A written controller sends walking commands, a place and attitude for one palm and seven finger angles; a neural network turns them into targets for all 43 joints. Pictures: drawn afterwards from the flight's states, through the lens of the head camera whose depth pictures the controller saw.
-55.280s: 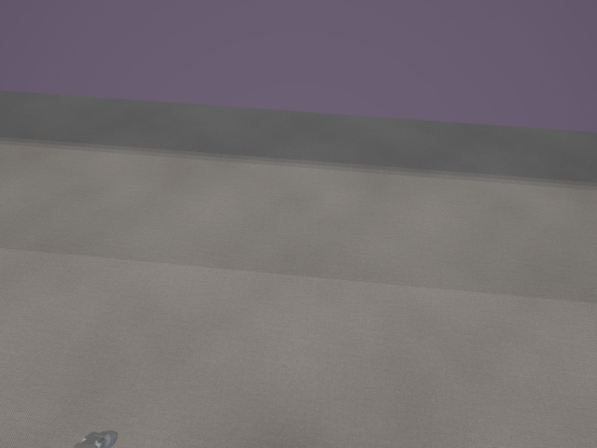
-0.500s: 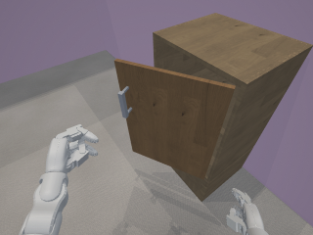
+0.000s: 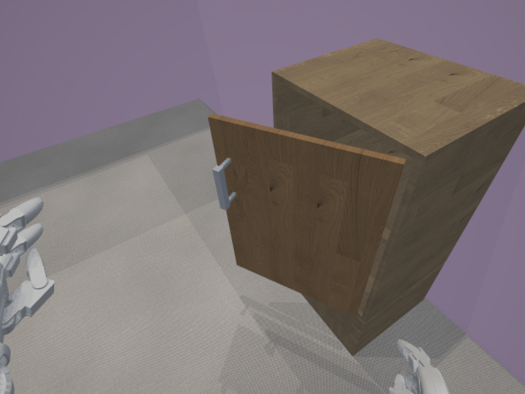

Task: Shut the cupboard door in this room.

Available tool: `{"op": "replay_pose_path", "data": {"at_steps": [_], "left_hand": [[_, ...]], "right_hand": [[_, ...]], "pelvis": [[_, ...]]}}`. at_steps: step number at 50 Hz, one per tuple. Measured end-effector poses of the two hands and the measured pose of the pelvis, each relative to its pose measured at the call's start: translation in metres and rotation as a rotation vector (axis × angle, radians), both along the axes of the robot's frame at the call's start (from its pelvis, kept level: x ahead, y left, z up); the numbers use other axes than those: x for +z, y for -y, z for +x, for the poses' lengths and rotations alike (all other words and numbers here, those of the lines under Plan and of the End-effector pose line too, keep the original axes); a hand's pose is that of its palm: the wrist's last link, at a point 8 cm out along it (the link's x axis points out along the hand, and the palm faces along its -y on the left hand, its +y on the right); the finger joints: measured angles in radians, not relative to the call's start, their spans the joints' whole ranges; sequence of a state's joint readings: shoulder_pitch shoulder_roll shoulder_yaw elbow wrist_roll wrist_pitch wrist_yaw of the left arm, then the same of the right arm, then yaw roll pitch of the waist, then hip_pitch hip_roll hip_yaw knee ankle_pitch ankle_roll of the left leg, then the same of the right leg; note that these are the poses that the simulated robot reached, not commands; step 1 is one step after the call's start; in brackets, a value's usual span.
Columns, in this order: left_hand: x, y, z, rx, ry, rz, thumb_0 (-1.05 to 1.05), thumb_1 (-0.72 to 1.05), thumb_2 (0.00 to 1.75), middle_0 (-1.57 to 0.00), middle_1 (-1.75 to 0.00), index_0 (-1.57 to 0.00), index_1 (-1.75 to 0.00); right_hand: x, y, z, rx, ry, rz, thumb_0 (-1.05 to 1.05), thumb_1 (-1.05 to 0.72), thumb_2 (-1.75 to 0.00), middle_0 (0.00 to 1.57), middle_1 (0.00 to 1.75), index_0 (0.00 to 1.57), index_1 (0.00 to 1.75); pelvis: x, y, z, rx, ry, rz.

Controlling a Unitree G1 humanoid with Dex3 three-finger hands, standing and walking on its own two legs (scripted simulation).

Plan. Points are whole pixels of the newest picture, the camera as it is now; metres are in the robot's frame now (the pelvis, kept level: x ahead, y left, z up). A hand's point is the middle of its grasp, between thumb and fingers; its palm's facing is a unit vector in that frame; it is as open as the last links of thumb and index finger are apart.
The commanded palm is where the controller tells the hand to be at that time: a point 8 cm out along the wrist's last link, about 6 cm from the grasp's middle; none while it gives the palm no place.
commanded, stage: draw the hand back to the body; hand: left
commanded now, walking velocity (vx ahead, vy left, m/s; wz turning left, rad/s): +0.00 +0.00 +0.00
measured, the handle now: (226, 184) +0.61 +0.18 -0.05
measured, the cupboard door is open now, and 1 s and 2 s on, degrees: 29 29 29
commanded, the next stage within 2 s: step back with the hand held close in 0.28 s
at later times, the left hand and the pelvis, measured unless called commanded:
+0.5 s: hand (61, 282) +0.19 +0.27 +0.16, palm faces +0.44 -0.79 -0.43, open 7.4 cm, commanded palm +0.13 +0.30 +0.17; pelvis -0.01 +0.00 +0.00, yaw +0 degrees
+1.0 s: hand (14, 319) +0.14 +0.30 +0.15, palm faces +0.38 -0.78 -0.50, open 7.4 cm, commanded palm +0.08 +0.33 +0.17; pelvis -0.06 +0.03 -0.01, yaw -1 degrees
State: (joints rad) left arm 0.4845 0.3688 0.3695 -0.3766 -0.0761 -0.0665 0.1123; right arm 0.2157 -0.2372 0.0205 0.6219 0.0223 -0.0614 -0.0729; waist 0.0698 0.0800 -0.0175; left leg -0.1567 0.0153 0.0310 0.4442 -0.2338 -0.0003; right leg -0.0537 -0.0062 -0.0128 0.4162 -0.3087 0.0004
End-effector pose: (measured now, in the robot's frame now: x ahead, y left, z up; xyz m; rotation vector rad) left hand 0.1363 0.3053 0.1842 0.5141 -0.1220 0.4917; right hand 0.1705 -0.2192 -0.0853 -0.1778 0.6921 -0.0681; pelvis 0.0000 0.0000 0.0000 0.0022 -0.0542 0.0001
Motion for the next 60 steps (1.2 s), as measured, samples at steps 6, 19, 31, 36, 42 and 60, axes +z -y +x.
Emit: {"op": "replay_pose_path", "data": {"at_steps": [6, 19, 31, 36, 42, 60], "left_hand": [[-0.015, 0.005, 0.001, 0.004, -0.015, -0.060, 0.02, 0.89, 0.90, -0.24, -0.34, -0.25, -0.35], [-0.009, 0.012, 0.007, -0.053, 0.013, -0.043, 0.02, 0.89, 0.89, -0.21, -0.30, -0.22, -0.31], [-0.013, 0.000, 0.017, -0.104, -0.042, 0.021, 0.02, 0.89, 0.89, -0.21, -0.30, -0.21, -0.31], [-0.009, -0.007, 0.017, -0.144, -0.055, 0.052, 0.02, 0.89, 0.89, -0.21, -0.30, -0.22, -0.31], [-0.006, -0.020, 0.005, -0.153, -0.039, 0.073, 0.02, 0.89, 0.89, -0.21, -0.30, -0.22, -0.31], [-0.010, -0.025, -0.083, -0.088, 0.127, 0.098, 0.02, 0.89, 0.89, -0.21, -0.30, -0.22, -0.31]], "right_hand": [[0.002, 0.009, -0.003, -0.011, 0.006, -0.022, 0.02, -0.91, -0.90, 0.20, 0.30, 0.20, 0.30], [0.012, 0.008, -0.002, -0.029, 0.057, -0.012, 0.02, -0.91, -0.90, 0.20, 0.30, 0.20, 0.30], [0.001, 0.010, -0.017, -0.085, -0.051, -0.038, 0.02, -0.90, -0.90, 0.20, 0.30, 0.20, 0.30], [0.003, 0.008, -0.030, -0.130, -0.076, -0.056, 0.02, -0.91, -0.90, 0.20, 0.30, 0.20, 0.30], [0.008, 0.001, -0.050, -0.149, -0.076, -0.068, 0.02, -0.91, -0.90, 0.20, 0.30, 0.20, 0.30], [-0.002, -0.009, -0.114, -0.061, -0.021, -0.095, 0.02, -0.90, -0.90, 0.20, 0.30, 0.20, 0.30]], "pelvis": [[0.000, 0.003, -0.004, 0.002, 0.004, 0.002], [0.001, 0.006, -0.005, -0.011, 0.012, -0.002], [0.000, -0.011, -0.010, -0.021, -0.062, -0.013], [-0.001, -0.020, -0.018, -0.031, -0.073, -0.011], [-0.002, -0.028, -0.034, -0.033, -0.077, -0.017], [-0.018, -0.024, -0.101, 0.012, -0.036, -0.044]]}}
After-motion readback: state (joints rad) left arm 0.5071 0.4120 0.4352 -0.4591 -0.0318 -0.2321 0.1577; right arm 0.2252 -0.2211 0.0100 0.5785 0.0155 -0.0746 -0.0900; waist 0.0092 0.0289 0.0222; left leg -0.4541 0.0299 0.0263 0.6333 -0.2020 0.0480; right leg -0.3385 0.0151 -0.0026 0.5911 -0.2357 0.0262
